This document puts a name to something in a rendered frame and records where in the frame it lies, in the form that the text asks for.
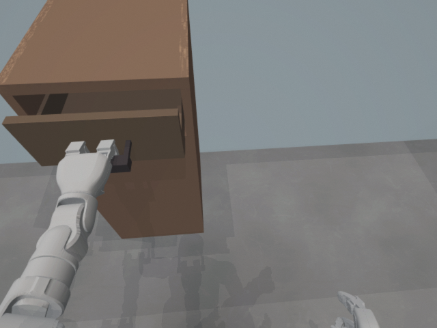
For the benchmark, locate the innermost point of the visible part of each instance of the robot left forearm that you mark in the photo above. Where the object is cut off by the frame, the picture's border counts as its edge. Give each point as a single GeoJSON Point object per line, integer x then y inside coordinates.
{"type": "Point", "coordinates": [44, 287]}

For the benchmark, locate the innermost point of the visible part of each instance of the drawer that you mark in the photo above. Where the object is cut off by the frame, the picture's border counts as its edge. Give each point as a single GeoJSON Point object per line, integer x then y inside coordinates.
{"type": "Point", "coordinates": [152, 119]}

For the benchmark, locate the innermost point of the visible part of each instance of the robot right hand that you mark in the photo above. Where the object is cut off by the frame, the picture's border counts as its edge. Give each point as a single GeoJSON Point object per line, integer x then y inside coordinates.
{"type": "Point", "coordinates": [363, 318]}

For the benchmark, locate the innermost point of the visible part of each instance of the robot left hand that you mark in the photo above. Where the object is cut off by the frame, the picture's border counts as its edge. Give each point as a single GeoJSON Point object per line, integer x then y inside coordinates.
{"type": "Point", "coordinates": [85, 172]}

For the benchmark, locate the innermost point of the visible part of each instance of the handle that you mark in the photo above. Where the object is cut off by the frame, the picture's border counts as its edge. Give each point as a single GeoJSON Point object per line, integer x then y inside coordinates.
{"type": "Point", "coordinates": [122, 163]}

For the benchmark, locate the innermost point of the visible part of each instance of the cabinet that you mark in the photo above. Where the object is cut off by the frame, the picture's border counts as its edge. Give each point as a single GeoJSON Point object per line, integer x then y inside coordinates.
{"type": "Point", "coordinates": [77, 46]}

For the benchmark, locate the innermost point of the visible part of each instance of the left robot upper arm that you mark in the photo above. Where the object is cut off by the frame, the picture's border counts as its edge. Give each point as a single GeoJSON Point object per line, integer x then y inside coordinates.
{"type": "Point", "coordinates": [9, 320]}

